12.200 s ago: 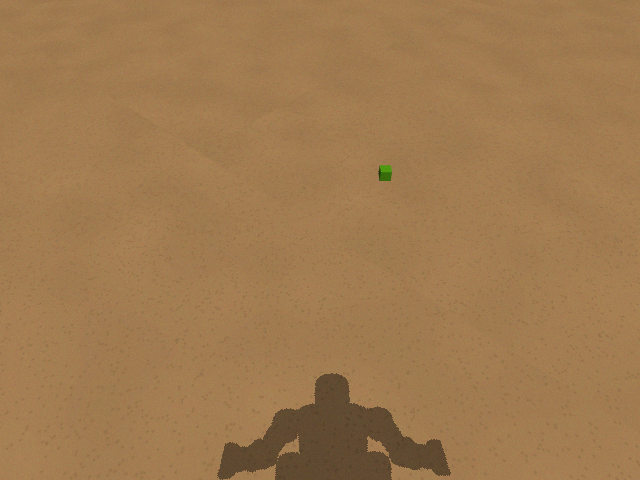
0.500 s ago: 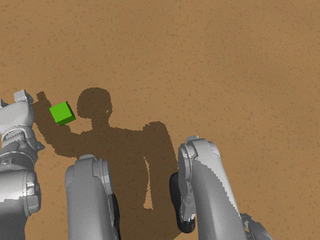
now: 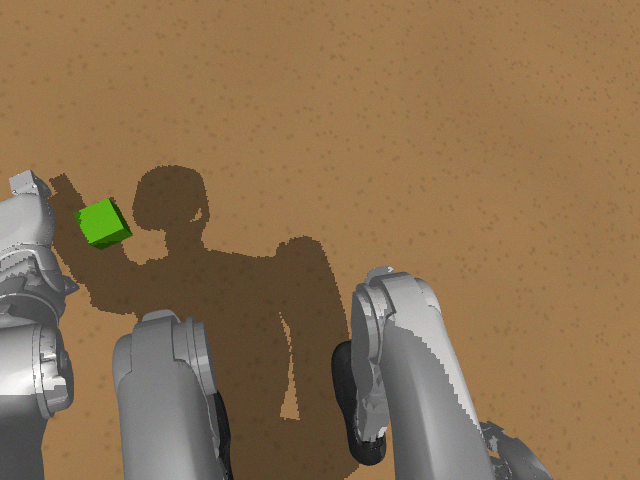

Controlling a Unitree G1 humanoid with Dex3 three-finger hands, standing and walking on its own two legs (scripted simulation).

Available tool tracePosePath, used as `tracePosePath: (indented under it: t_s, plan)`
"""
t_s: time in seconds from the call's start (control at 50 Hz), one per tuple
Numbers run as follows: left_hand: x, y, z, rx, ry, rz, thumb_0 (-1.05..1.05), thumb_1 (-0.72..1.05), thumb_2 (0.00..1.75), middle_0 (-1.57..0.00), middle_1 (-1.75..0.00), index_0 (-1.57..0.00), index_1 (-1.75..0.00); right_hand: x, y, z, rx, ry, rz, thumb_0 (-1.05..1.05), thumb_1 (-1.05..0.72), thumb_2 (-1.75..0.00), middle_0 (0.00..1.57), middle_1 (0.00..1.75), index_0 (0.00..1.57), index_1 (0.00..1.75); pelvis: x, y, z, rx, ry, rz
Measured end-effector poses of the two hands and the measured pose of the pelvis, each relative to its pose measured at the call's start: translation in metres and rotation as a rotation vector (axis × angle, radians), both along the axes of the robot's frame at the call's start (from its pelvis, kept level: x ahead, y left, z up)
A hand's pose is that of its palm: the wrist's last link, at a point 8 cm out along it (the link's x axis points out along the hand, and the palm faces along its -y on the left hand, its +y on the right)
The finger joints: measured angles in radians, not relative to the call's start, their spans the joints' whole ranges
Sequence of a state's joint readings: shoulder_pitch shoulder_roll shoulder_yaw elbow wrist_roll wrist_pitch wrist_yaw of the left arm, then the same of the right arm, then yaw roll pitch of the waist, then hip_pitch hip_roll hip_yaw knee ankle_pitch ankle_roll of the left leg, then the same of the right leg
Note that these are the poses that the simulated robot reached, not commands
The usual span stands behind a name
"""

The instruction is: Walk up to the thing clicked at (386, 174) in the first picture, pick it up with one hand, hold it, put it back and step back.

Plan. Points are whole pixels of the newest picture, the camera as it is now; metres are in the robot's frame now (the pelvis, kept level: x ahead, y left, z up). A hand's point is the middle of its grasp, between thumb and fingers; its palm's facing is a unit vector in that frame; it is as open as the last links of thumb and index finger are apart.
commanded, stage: rise first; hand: left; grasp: from above
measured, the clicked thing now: (104, 224) +0.48 +0.26 -0.31
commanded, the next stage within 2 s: approach in 1.58 s
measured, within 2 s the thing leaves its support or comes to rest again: neither
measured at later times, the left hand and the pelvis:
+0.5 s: hand (52, 242) +0.44 +0.29 -0.20, palm faces -0.41 -0.20 -0.89, open 14.0 cm; pelvis +0.00 +0.00 -0.01, yaw -1 degrees
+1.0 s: hand (50, 237) +0.44 +0.30 -0.20, palm faces -0.40 -0.19 -0.89, open 14.1 cm; pelvis +0.00 +0.00 -0.01, yaw -2 degrees
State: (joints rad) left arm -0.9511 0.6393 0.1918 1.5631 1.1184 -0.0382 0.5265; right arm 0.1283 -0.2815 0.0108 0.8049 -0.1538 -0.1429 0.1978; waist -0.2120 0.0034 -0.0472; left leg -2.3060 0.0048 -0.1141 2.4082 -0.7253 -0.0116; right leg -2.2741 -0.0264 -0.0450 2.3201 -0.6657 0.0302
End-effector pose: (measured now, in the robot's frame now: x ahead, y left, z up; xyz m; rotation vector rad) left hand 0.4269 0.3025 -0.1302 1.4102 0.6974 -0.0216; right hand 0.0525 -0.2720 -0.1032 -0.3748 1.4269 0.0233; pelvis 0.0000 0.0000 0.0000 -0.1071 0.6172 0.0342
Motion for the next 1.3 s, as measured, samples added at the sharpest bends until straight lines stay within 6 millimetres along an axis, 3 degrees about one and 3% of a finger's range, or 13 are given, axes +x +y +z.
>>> tracePosePath:
  t_s: [0.76, 1.08, 1.3]
  plan:
    - [0.021, -0.007, -0.016, -0.007, -0.019, -0.013, 0.0, -0.54, 1.0, -0.1, -1.03, -0.1, -1.04, -0.031, 0.003, 0.003, 0.015, 0.062, 0.008, 0.0, -0.91, -0.9, 0.2, 0.3, 0.2, 0.3, -0.001, 0.002, -0.014, -0.024, -0.02, -0.012]
    - [0.018, -0.002, -0.013, 0.002, -0.001, -0.019, 0.0, -0.55, 1.01, -0.1, -1.04, -0.1, -1.04, -0.031, 0.009, 0.001, 0.05, 0.06, 0.013, 0.0, -0.91, -0.9, 0.2, 0.3, 0.2, 0.3, 0.0, 0.002, -0.013, -0.022, -0.02, -0.009]
    - [0.017, 0.0, -0.007, -0.003, -0.013, -0.026, 0.0, -0.56, 1.01, -0.1, -1.02, -0.1, -1.04, -0.023, 0.002, 0.0, 0.04, 0.037, 0.027, 0.0, -0.92, -0.9, 0.2, 0.3, 0.2, 0.3, -0.002, 0.001, -0.013, -0.018, -0.024, -0.009]
